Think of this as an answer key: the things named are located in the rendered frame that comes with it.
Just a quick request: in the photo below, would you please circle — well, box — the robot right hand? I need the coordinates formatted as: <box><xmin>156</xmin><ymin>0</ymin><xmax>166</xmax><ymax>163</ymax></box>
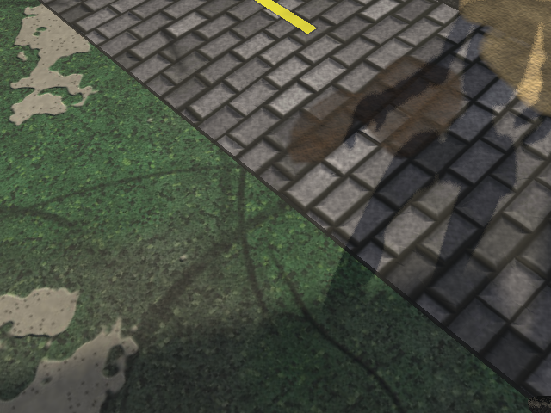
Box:
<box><xmin>528</xmin><ymin>396</ymin><xmax>551</xmax><ymax>413</ymax></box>

